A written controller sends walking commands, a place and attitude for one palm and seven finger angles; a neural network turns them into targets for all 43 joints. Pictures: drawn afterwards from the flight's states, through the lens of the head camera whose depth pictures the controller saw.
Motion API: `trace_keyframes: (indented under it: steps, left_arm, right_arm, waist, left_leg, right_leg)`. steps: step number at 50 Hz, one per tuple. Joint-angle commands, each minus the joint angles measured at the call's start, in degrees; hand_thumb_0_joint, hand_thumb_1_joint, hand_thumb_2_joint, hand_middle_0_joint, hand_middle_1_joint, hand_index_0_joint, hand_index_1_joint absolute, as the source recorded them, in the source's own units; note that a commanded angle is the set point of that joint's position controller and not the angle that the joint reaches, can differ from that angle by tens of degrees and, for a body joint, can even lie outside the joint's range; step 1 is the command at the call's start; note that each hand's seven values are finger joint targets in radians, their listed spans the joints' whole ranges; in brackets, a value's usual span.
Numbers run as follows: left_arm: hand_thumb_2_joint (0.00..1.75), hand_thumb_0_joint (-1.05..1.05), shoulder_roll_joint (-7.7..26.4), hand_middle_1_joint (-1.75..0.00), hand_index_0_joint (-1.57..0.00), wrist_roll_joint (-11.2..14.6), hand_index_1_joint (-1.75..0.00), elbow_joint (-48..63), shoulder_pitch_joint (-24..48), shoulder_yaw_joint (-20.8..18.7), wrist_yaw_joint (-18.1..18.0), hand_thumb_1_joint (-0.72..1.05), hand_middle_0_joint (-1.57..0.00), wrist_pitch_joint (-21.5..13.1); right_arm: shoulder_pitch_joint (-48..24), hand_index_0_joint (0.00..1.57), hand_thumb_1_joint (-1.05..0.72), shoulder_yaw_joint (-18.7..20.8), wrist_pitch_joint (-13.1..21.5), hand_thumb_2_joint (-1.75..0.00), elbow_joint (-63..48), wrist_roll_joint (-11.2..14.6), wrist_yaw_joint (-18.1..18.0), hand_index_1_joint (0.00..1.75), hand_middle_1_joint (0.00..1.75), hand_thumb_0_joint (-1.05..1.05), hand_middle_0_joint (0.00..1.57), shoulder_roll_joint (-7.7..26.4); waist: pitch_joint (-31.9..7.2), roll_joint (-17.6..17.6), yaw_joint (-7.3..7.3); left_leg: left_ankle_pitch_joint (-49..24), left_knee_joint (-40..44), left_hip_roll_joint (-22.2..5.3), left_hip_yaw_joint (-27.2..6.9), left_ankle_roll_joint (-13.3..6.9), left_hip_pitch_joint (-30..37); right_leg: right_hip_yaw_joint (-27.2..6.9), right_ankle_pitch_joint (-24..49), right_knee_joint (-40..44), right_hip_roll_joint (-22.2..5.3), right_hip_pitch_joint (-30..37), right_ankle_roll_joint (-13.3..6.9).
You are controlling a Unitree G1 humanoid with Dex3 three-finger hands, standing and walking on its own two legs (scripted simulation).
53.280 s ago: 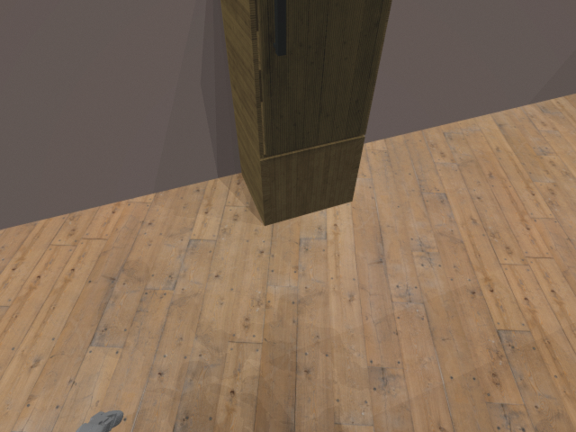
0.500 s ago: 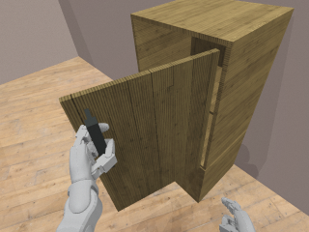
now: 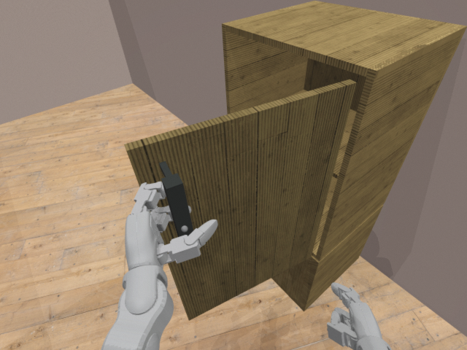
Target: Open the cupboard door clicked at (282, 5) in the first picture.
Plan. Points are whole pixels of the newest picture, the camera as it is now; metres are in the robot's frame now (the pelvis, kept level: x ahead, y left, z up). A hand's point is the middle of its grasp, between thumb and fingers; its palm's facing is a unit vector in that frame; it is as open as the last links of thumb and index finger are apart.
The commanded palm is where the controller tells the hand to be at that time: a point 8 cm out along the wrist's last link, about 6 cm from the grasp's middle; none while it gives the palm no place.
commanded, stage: open thumb and fingers to let go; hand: left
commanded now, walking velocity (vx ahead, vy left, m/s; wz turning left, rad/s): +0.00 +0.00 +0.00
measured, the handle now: (177, 209) +0.30 +0.13 +0.13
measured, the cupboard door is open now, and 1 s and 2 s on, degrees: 78 78 78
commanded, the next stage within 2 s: slide the hand sideways off the handle in 0.44 s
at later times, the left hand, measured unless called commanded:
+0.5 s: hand (190, 228) +0.25 +0.09 +0.14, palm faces +0.26 -0.97 +0.01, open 15.2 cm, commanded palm +0.20 +0.13 +0.13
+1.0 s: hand (180, 248) +0.22 +0.10 +0.14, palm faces -0.12 -0.99 -0.02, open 16.3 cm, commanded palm +0.19 +0.16 +0.13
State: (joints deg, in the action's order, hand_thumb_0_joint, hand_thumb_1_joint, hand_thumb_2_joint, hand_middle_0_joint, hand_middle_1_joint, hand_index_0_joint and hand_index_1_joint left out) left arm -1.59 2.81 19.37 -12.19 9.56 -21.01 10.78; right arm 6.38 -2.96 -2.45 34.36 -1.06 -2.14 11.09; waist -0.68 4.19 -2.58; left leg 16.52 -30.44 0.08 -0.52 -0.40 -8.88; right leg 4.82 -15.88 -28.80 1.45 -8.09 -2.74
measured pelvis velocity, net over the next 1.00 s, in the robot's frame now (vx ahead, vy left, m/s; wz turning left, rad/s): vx -0.01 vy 0.02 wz -0.02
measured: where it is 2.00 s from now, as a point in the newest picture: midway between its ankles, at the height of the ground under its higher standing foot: outside the picture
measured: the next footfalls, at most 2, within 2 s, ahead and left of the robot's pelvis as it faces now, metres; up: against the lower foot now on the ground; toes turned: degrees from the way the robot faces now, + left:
none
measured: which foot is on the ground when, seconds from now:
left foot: down 0.00-1.00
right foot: down 0.00-1.00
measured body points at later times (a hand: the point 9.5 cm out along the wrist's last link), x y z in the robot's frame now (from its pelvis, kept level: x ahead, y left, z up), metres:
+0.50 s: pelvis -0.02 +0.03 +0.00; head -0.05 +0.02 +0.44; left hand +0.23 +0.14 +0.14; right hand +0.19 -0.15 -0.09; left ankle +0.00 +0.12 -0.74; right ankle +0.01 -0.09 -0.73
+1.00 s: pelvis -0.01 +0.02 +0.00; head -0.05 +0.01 +0.44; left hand +0.22 +0.16 +0.14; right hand +0.18 -0.18 -0.07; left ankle +0.00 +0.12 -0.74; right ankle +0.01 -0.09 -0.73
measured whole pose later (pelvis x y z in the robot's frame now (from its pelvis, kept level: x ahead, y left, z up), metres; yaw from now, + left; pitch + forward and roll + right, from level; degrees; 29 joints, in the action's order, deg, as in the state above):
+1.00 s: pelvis -0.01 +0.02 +0.00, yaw -1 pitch -5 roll +0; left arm 6.5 6.8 22.9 -14.2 7.9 0.9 10.7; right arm 10.8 -4.5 0.6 30.2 1.5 -0.9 12.1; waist -1.1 2.6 -1.4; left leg 16.7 -32.1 1.7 1.1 -2.1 -11.0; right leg 3.2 -16.2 -31.8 -0.2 -11.1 -1.2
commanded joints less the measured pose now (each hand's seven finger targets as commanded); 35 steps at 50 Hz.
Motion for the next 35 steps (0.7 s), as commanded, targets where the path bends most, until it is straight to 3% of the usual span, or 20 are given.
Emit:
trace_keyframes:
  steps: [1,3,6,7,12,13,16,21,27,28,29,30,31,32,33,35]
  left_arm:
    - [0.30,0.00,0.20,-1.20,-0.30,-2.04,-1.20,13.09,15.46,-0.15,-1.19,-0.50,-0.30,-3.37]
    - [0.30,0.00,-0.84,-1.20,-0.30,-2.52,-1.20,12.42,16.54,0.99,-1.63,-0.50,-0.30,-2.96]
    - [0.30,0.00,-1.50,-1.05,-0.27,-3.44,-1.05,12.25,17.37,2.15,-2.72,-0.50,-0.27,-2.37]
    - [0.30,0.00,-3.46,-1.00,-0.27,-3.78,-1.00,11.97,18.87,3.90,-3.12,-0.50,-0.27,-2.07]
    - [0.30,0.00,-6.07,-0.75,-0.22,-5.84,-0.75,11.60,20.60,6.92,-5.55,-0.50,-0.22,-1.11]
    - [0.30,0.00,-7.05,-0.70,-0.22,-6.18,-0.70,11.26,20.51,7.97,-5.86,-0.50,-0.22,-0.90]
    - [0.30,0.00,-7.48,-0.55,-0.19,-6.60,-0.55,9.81,22.69,8.56,-6.70,-0.50,-0.19,-0.49]
    - [0.30,0.00,-7.84,-0.30,-0.15,-5.98,-0.30,9.45,23.20,8.34,-7.67,-0.50,-0.15,0.12]
    - [0.30,0.00,-9.64,-0.30,-0.15,-5.65,-0.30,8.86,24.12,9.24,-8.24,-0.50,-0.15,0.35]
    - [0.30,0.00,-5.57,-0.30,-0.15,-9.32,-0.30,9.57,22.66,18.97,3.82,-0.50,-0.15,-1.86]
    - [0.30,0.00,-0.58,-0.30,-0.15,-6.93,-0.30,11.65,24.26,13.80,9.86,-0.50,-0.15,-3.95]
    - [0.30,0.00,2.18,-0.30,-0.15,-6.16,-0.30,12.08,25.45,12.47,13.41,-0.50,-0.15,-5.31]
    - [0.30,0.00,2.69,-0.30,-0.15,-5.49,-0.30,12.41,26.21,12.55,16.10,-0.50,-0.15,-6.18]
    - [0.30,0.00,2.78,-0.30,-0.15,-3.98,-0.30,12.06,26.23,12.51,19.05,-0.50,-0.15,-6.70]
    - [0.30,0.00,3.82,-0.30,-0.15,-2.25,-0.30,10.99,26.67,11.73,22.06,-0.50,-0.15,-6.89]
    - [0.30,0.00,5.02,-0.30,-0.15,1.80,-0.30,10.87,25.99,8.53,25.73,-0.50,-0.15,-6.29]
  right_arm:
    - [-10.52,0.20,-0.90,1.05,2.30,-0.90,-9.54,-0.21,0.01,0.30,0.30,0.00,0.20,3.71]
    - [-10.98,0.20,-0.90,0.88,2.02,-0.90,-9.64,-0.21,0.11,0.30,0.30,0.00,0.20,3.57]
    - [-10.91,0.20,-0.90,0.90,1.56,-0.90,-9.37,-0.23,0.49,0.30,0.30,0.00,0.20,3.58]
    - [-11.17,0.20,-0.90,0.74,1.46,-0.90,-9.49,-0.25,0.67,0.30,0.30,0.00,0.20,3.34]
    - [-11.32,0.20,-0.90,1.00,1.01,-0.90,-9.08,-0.24,1.73,0.30,0.30,0.00,0.20,3.11]
    - [-11.34,0.20,-0.90,1.05,0.94,-0.90,-9.13,-0.26,1.94,0.30,0.30,0.00,0.20,3.04]
    - [-11.88,0.20,-0.90,0.95,0.56,-0.90,-8.56,-0.12,2.19,0.30,0.30,0.00,0.20,3.01]
    - [-12.80,0.20,-0.90,0.90,0.20,-0.90,-8.37,-0.06,2.57,0.30,0.30,0.00,0.20,2.83]
    - [-13.23,0.20,-0.90,1.05,-0.02,-0.90,-8.15,-0.01,3.00,0.30,0.30,0.00,0.20,2.76]
    - [-8.13,0.20,-0.90,1.38,-0.78,-0.90,-8.52,-0.11,3.27,0.30,0.30,0.00,0.20,5.26]
    - [-8.04,0.20,-0.90,1.55,-0.70,-0.90,-10.82,1.04,2.41,0.30,0.30,0.00,0.20,4.58]
    - [-8.11,0.20,-0.90,1.11,-0.60,-0.90,-11.26,1.28,1.52,0.30,0.30,0.00,0.20,4.70]
    - [-7.73,0.20,-0.90,0.91,-0.42,-0.90,-11.87,1.26,0.93,0.30,0.30,0.00,0.20,4.70]
    - [-7.82,0.20,-0.90,0.58,0.26,-0.90,-12.64,1.58,0.57,0.30,0.30,0.00,0.20,4.46]
    - [-7.41,0.20,-0.90,0.23,0.98,-0.90,-12.72,1.98,0.21,0.30,0.30,0.00,0.20,4.74]
    - [-7.88,0.20,-0.90,-0.22,2.49,-0.90,-13.38,2.50,-0.49,0.30,0.30,0.00,0.20,5.04]
  waist:
    - [-4.10,-5.46,-0.26]
    - [-4.58,-5.59,-0.22]
    - [-5.33,-4.61,-0.49]
    - [-5.48,-5.24,-0.29]
    - [-7.28,-4.22,-0.38]
    - [-7.22,-5.31,-0.20]
    - [-5.84,-6.61,0.16]
    - [-7.24,-4.83,-0.54]
    - [-6.73,-6.34,-0.04]
    - [-4.67,-8.28,5.37]
    - [-7.25,-7.74,3.43]
    - [-8.19,-6.12,2.65]
    - [-8.41,-3.47,2.94]
    - [-8.12,-3.00,3.07]
    - [-6.92,-3.94,3.50]
    - [-5.72,-4.51,2.97]
  left_leg:
    - [-8.13,2.90,0.51,-0.82,-1.31,1.89]
    - [-7.67,3.37,0.43,-1.12,-1.21,1.80]
    - [-7.65,3.98,0.07,-1.95,-0.70,1.63]
    - [-7.42,4.34,-0.02,-2.30,-0.65,1.56]
    - [-7.78,4.62,-0.52,-3.16,0.09,1.39]
    - [-7.75,4.43,-0.66,-3.30,0.09,1.09]
    - [-5.48,4.77,-0.86,-3.87,0.25,0.31]
    - [-4.87,4.87,-0.78,-3.92,0.64,-0.06]
    - [-3.78,4.55,-0.90,-3.69,0.36,-0.33]
    - [-5.57,4.16,-0.79,-4.03,-0.80,2.64]
    - [-5.62,4.08,-0.65,-3.51,-1.12,1.89]
    - [-5.55,4.12,-0.37,-3.36,-1.22,1.91]
    - [-4.84,4.38,-0.29,-3.40,-1.15,2.94]
    - [-4.05,4.37,-0.02,-3.34,-1.40,2.73]
    - [-2.59,4.84,0.04,-3.56,-1.50,2.02]
    - [-0.25,5.55,0.13,-3.66,-1.58,0.66]
  right_leg:
    - [-4.17,4.62,7.64,-3.07,-2.80,1.08]
    - [-3.54,3.64,7.17,-2.86,-2.88,0.89]
    - [-2.46,3.53,5.73,-2.45,-2.56,0.37]
    - [-1.94,3.16,5.22,-2.32,-2.91,0.34]
    - [-1.07,3.36,3.03,-1.84,-2.83,-0.19]
    - [-0.89,3.20,2.74,-1.80,-3.06,-0.15]
    - [-0.70,1.03,2.92,-1.63,-4.19,-0.20]
    - [-0.47,0.74,2.12,-1.49,-3.74,-0.42]
    - [-0.73,-0.56,2.81,-1.59,-4.53,-0.19]
    - [-2.79,2.35,2.96,-1.59,-6.83,0.22]
    - [-2.52,3.35,2.67,-1.64,-4.89,-0.01]
    - [-2.96,3.31,2.27,-1.72,-4.26,-0.16]
    - [-2.87,2.83,2.25,-1.76,-4.59,-0.18]
    - [-2.45,2.36,2.52,-1.79,-4.78,-0.12]
    - [-2.12,1.22,2.74,-1.76,-5.10,-0.04]
    - [-1.86,-1.05,3.40,-1.55,-4.97,0.10]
